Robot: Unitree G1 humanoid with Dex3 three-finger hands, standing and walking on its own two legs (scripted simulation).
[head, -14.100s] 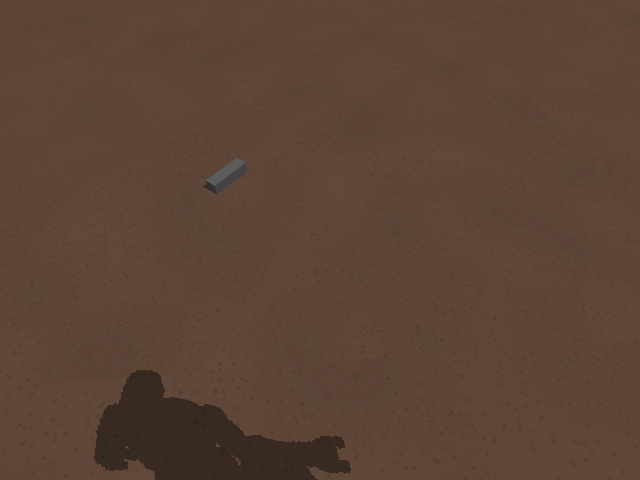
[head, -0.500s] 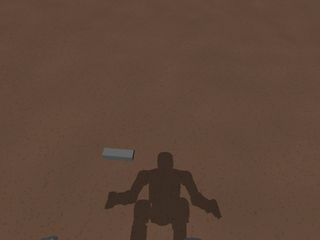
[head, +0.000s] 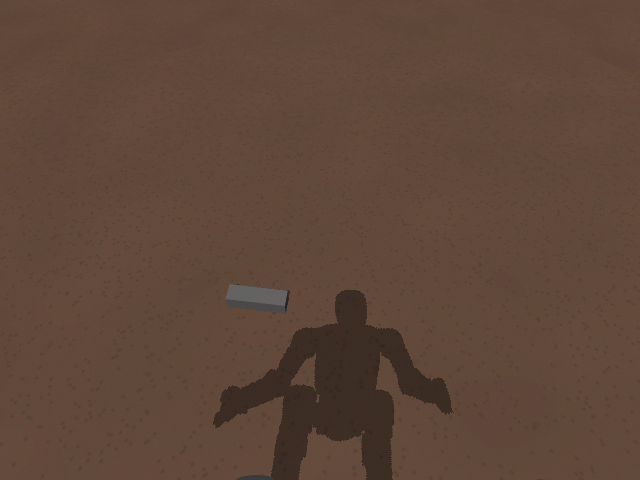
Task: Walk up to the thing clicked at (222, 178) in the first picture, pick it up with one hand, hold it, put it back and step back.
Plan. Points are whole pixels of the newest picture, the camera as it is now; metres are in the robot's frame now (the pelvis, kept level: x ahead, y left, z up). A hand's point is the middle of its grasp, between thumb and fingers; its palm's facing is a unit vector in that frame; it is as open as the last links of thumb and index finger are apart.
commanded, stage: walk up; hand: left
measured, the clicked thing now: (257, 298) +0.76 +0.24 -0.73
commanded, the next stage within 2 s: stand in 0.70 s
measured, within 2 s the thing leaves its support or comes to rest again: neither
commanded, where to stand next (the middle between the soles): +0.40 +0.01 m, yaw -3 degrees
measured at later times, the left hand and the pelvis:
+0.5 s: hand (149, 466) +0.15 +0.24 -0.13, palm faces -0.04 -0.94 -0.35, open 7.4 cm; pelvis +0.03 -0.01 +0.01, yaw -2 degrees
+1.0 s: hand out of the picture +0.12 +0.24 -0.13, palm faces -0.08 -0.94 -0.34, open 7.4 cm; pelvis +0.02 -0.01 +0.02, yaw -3 degrees
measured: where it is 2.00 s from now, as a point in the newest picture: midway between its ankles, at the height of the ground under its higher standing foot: outside the picture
